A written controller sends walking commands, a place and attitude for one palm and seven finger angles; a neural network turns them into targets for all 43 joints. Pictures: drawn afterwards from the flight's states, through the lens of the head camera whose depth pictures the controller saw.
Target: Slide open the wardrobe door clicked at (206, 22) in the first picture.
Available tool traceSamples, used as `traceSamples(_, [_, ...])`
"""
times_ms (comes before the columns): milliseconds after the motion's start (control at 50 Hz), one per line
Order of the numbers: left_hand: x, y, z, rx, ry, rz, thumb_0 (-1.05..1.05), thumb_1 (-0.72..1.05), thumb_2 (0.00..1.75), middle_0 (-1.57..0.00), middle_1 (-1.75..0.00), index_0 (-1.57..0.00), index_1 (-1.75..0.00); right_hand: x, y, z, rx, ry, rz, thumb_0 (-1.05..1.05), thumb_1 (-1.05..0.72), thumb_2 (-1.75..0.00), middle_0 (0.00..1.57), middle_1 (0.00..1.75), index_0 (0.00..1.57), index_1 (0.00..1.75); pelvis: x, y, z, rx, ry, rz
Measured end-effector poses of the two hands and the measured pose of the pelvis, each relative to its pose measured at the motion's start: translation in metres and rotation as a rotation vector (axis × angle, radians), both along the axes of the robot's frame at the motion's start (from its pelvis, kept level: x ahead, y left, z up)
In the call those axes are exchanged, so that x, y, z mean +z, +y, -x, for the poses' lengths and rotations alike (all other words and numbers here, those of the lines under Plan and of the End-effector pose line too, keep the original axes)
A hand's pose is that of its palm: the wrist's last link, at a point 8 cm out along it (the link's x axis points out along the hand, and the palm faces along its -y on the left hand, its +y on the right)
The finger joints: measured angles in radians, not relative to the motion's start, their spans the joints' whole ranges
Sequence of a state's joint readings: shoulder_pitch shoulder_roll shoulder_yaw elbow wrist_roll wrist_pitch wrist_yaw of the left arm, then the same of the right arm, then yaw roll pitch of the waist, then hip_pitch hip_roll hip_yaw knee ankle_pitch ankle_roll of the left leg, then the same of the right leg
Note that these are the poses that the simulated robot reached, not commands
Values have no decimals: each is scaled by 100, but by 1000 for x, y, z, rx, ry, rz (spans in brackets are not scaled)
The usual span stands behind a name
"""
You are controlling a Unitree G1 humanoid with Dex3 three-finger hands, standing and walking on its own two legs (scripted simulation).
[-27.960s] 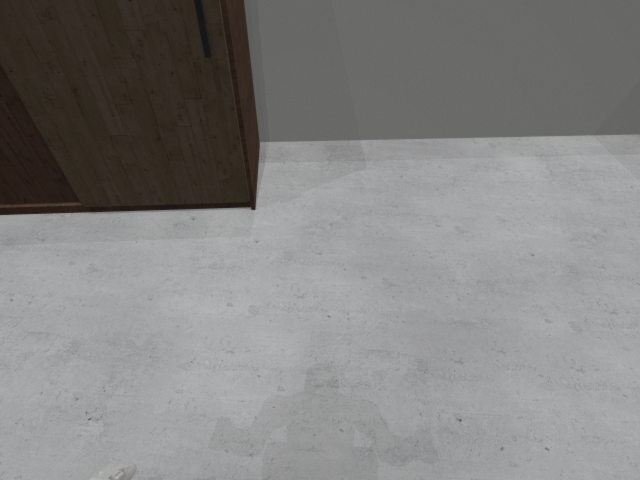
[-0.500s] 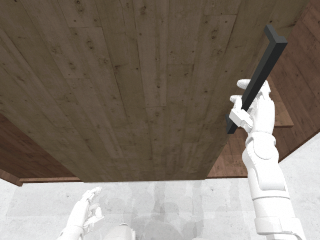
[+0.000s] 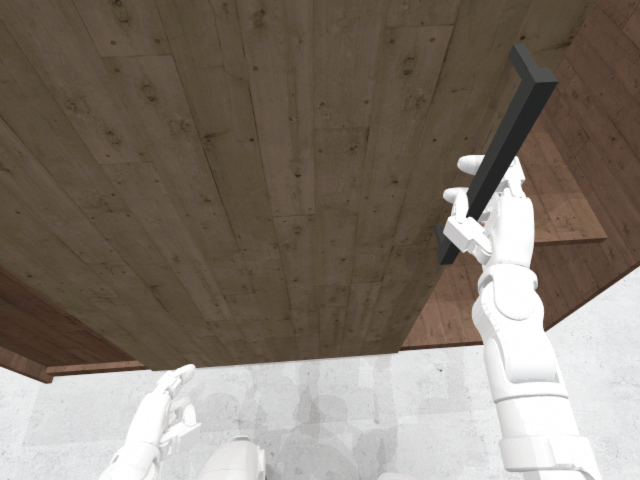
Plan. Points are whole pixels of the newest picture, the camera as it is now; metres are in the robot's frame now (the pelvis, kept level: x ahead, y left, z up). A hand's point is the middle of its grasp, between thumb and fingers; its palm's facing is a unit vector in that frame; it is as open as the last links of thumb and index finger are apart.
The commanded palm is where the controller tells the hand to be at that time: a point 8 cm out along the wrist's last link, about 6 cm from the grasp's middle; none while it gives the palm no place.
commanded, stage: step sideways, sliding the door along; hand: right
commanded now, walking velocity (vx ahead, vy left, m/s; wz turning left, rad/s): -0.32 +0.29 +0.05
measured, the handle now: (474, 179) +0.42 -0.21 +0.11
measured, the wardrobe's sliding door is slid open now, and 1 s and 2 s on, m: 0.39 0.56 0.58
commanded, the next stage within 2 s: stop walking and hold the door there in 1.24 s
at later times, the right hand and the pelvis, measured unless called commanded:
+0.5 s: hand (376, 227) +0.37 -0.08 +0.10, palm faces +0.23 +0.97 -0.05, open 6.2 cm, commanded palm +0.34 -0.06 +0.10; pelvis +0.01 +0.08 +0.00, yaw -1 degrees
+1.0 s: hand (309, 228) +0.37 -0.01 +0.10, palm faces +0.30 +0.95 -0.07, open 6.2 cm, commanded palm +0.33 +0.01 +0.10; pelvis +0.01 +0.17 -0.01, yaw +0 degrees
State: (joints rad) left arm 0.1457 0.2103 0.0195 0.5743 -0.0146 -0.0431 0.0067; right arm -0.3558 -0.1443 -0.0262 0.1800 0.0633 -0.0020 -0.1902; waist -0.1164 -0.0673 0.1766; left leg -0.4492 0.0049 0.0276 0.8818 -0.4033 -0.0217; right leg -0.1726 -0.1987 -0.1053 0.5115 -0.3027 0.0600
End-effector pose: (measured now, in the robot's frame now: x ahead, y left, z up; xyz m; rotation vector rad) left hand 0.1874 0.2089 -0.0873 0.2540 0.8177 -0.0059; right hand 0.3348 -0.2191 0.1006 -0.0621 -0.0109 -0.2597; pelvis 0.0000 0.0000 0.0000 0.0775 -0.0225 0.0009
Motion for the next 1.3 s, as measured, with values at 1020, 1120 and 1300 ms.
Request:
traceSamples(1020, [-5, 194, -28, 70, -61, -75, 1, 90, 90, -20, -30, -20, -29, -1, 169, 0, -26, -51, 13, 3, -80, -86, 34, 129, 17, 139, -12, 164, -12, -12, 47, 36])
traceSamples(1120, [2, 195, -4, 65, 10, -95, 1, 91, 90, -20, -30, -20, -29, -1, 178, 1, 42, -56, 3, 3, -81, -84, 31, 134, 15, 135, -8, 165, -9, -2, 23, 7])
traceSamples(1300, [24, 168, 5, -19, -6, -8, 1, 90, 90, -20, -30, -20, -29, 4, 180, 1, 26, 10, -32, 4, -82, -85, 25, 134, 21, 137, 14, 182, -3, 37, 14, -60])
